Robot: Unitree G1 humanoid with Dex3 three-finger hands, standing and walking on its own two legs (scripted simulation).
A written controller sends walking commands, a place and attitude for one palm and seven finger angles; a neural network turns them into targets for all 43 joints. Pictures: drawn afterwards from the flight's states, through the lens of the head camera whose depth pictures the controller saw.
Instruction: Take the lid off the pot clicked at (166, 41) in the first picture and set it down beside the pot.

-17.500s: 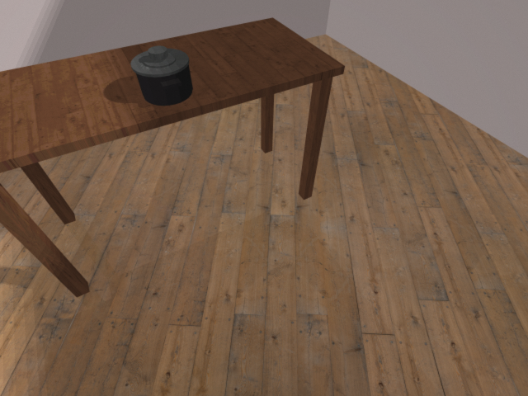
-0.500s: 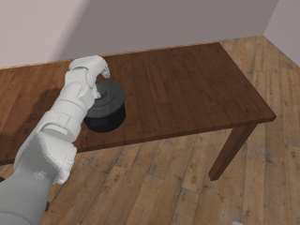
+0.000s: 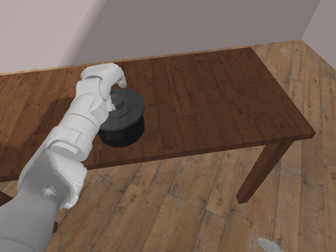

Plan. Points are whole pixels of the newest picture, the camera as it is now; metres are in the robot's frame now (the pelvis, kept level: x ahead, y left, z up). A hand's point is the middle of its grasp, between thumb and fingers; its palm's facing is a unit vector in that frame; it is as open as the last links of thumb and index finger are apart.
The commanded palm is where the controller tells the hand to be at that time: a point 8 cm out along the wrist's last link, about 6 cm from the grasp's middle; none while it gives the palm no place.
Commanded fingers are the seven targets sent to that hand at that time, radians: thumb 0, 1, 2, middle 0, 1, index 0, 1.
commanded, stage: move the open hand above the knob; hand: left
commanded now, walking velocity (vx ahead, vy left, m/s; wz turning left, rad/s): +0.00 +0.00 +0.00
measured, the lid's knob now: (114, 101) +0.50 +0.15 +0.07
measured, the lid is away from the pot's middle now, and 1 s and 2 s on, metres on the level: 0.01 0.01 0.01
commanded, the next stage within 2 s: lower the open fingers around the knob in 1.88 s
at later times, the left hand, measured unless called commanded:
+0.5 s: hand (108, 95) +0.47 +0.14 +0.13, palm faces -0.28 -0.09 -0.95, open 10.2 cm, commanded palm +0.47 +0.15 +0.19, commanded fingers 0.00 -0.18 1.18 -0.68 -0.36 -0.68 -0.36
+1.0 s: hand (107, 96) +0.46 +0.15 +0.13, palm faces -0.27 -0.09 -0.96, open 10.2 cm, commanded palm +0.46 +0.15 +0.19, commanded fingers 0.00 -0.18 1.18 -0.68 -0.36 -0.68 -0.36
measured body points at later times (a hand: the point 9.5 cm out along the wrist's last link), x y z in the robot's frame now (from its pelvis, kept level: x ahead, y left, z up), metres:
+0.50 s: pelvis +0.00 +0.00 +0.00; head +0.03 -0.03 +0.45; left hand +0.48 +0.15 +0.18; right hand +0.09 -0.27 -0.13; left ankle +0.04 +0.12 -0.73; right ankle -0.06 -0.12 -0.73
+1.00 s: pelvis +0.00 +0.00 +0.00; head +0.03 -0.02 +0.45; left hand +0.47 +0.15 +0.18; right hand +0.10 -0.25 -0.13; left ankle +0.04 +0.12 -0.73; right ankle -0.06 -0.12 -0.73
